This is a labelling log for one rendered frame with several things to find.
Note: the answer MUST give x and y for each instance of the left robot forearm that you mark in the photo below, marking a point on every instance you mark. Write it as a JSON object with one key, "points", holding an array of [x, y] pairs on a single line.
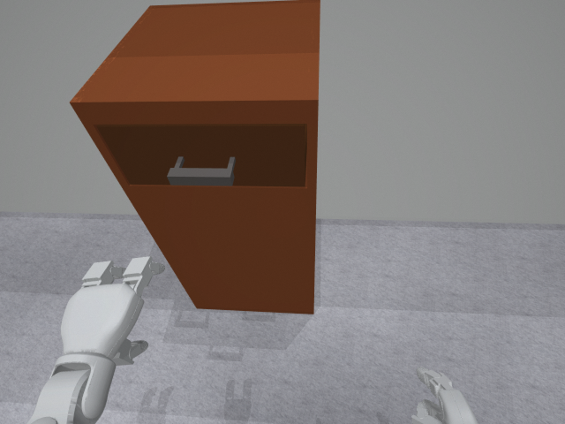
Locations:
{"points": [[77, 390]]}

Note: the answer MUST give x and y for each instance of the right robot hand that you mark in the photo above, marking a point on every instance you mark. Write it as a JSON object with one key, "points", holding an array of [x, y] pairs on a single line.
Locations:
{"points": [[453, 408]]}

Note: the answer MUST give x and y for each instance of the cabinet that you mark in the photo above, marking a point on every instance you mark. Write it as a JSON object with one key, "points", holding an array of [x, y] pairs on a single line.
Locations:
{"points": [[241, 248]]}

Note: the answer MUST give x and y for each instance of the handle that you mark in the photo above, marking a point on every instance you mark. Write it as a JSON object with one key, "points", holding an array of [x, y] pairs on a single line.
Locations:
{"points": [[179, 176]]}

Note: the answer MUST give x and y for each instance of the left robot hand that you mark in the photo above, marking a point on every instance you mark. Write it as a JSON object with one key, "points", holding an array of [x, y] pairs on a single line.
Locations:
{"points": [[100, 316]]}

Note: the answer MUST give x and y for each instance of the drawer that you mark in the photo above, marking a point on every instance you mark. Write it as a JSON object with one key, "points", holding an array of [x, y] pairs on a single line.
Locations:
{"points": [[266, 154]]}

